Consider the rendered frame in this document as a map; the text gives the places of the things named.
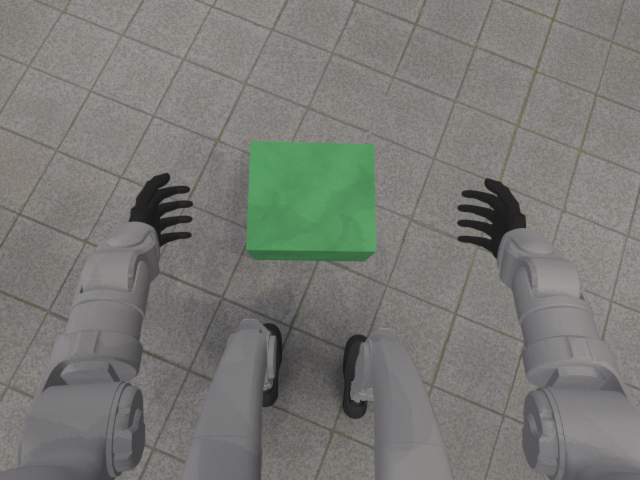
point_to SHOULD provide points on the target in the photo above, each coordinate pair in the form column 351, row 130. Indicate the robot right upper arm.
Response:
column 581, row 434

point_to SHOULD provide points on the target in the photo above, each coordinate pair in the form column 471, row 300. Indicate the carton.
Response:
column 311, row 201

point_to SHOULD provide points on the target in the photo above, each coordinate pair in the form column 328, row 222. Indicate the robot left forearm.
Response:
column 101, row 339

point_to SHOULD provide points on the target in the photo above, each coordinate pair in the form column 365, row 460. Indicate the robot right forearm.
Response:
column 562, row 344

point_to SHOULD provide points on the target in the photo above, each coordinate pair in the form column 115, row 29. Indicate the robot right hand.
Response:
column 505, row 217

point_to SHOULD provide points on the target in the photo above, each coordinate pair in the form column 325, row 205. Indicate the right robot foot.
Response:
column 353, row 408

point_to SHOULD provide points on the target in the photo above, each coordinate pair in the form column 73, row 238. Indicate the robot left upper arm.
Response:
column 82, row 432

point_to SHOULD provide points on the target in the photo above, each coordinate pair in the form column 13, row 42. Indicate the left robot shin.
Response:
column 254, row 324

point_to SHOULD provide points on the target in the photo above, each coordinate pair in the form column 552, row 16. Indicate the robot left hand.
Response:
column 148, row 210

